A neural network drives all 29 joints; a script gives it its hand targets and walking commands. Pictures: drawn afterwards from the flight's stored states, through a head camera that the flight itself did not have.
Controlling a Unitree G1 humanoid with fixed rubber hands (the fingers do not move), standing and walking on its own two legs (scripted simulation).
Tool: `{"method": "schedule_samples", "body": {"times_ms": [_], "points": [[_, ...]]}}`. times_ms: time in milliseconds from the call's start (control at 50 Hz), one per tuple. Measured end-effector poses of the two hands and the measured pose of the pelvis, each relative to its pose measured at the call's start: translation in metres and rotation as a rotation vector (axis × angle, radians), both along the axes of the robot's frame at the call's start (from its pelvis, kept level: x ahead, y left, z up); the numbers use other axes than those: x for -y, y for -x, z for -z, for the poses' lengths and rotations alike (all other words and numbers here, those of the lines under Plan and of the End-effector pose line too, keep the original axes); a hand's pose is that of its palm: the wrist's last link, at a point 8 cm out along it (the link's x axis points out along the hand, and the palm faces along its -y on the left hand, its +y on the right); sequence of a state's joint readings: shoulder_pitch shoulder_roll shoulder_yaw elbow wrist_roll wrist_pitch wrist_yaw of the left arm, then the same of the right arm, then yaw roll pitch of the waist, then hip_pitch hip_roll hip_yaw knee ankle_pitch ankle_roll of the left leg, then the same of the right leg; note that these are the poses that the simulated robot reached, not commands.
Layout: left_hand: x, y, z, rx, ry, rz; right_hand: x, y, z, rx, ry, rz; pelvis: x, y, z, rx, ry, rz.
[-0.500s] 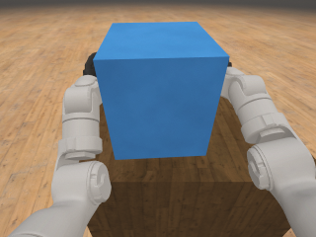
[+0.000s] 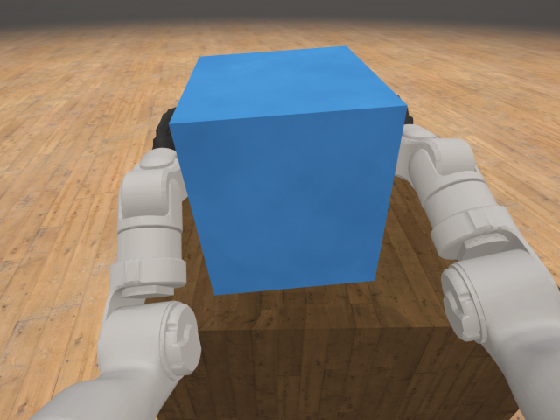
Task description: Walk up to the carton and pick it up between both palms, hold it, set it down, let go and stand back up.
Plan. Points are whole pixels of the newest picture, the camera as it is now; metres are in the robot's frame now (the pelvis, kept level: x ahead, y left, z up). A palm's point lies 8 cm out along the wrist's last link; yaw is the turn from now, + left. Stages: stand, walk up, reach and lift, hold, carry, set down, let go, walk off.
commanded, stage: hold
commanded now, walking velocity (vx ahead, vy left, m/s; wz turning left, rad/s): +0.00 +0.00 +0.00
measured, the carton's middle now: (283, 164) +0.39 +0.00 +0.25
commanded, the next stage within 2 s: none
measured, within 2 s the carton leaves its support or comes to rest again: neither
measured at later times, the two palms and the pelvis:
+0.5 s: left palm (165, 156) +0.37 +0.16 +0.27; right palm (395, 137) +0.37 -0.16 +0.29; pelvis +0.00 +0.00 +0.00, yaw +1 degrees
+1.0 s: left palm (166, 157) +0.37 +0.16 +0.27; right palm (395, 138) +0.37 -0.16 +0.29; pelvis +0.00 +0.00 +0.00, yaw +0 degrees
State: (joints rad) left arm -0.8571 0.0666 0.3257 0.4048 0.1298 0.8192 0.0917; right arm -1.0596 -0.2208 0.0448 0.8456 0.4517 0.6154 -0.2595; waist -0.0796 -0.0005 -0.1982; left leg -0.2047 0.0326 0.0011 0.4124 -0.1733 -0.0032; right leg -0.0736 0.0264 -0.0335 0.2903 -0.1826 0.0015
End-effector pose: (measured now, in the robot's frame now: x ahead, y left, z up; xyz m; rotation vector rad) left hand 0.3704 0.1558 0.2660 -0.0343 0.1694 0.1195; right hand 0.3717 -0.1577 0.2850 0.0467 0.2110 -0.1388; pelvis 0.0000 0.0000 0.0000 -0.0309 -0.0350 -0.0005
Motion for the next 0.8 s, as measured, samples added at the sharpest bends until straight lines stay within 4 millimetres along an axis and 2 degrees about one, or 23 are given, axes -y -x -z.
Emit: {"method": "schedule_samples", "body": {"times_ms": [260,800], "points": [[-0.0019,0.0016,-0.0102,0.005,0.004,-0.01,-0.0016,-0.0007,-0.0065,0.004,0.003,-0.011,0.0031,0.0015,-0.0003,0.001,-0.001,-0.004],[-0.0028,-0.0009,-0.0049,0.006,0.001,-0.003,-0.0025,-0.002,-0.0033,0.003,0.007,-0.007,0.0017,-0.0003,0.0,-0.005,0.001,-0.005]]}}
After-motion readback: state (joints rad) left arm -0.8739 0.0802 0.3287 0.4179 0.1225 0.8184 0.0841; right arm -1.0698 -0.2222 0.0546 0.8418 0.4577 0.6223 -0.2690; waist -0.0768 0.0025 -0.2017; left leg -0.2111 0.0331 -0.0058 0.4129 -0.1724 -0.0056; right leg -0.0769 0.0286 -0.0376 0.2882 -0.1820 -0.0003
